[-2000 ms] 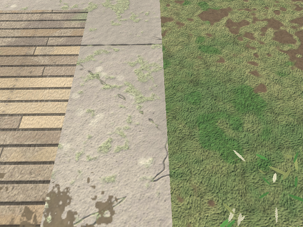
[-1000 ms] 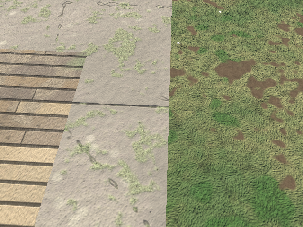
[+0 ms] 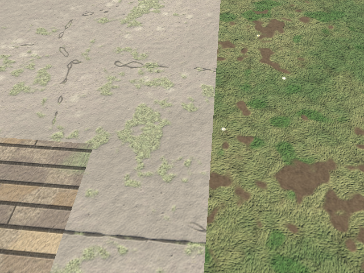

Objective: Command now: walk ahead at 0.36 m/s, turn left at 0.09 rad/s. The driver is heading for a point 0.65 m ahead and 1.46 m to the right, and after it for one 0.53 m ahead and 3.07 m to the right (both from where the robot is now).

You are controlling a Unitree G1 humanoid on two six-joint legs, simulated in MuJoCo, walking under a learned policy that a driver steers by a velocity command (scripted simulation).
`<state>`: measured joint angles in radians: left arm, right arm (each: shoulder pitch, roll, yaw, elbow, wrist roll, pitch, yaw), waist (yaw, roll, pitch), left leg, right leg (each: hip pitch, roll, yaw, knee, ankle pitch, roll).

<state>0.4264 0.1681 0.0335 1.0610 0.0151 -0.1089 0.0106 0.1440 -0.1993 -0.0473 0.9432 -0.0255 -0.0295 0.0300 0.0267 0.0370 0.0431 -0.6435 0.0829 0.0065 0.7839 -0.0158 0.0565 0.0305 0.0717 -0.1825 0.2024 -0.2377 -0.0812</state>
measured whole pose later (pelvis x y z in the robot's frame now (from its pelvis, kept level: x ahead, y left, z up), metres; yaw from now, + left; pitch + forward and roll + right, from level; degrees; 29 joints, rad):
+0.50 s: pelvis +0.11 +0.02 -0.01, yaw -13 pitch +0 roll +1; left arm 0.21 0.21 0.07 0.90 0.03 0.06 -0.01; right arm 0.20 -0.22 -0.05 0.93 -0.03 -0.02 -0.04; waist 0.00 -0.01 0.05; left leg -0.31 0.06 0.27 0.46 -0.15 0.07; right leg -0.46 -0.06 -0.06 0.85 -0.37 -0.02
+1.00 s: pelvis +0.10 +0.00 +0.00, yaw -30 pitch +2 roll +1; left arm 0.23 0.27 0.08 0.78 0.02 0.03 0.00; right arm 0.15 -0.25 -0.06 0.81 -0.01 0.04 -0.03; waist 0.03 -0.01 0.04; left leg -0.40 -0.02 -0.04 0.79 -0.42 -0.02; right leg -0.31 0.11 0.12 0.44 -0.16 -0.07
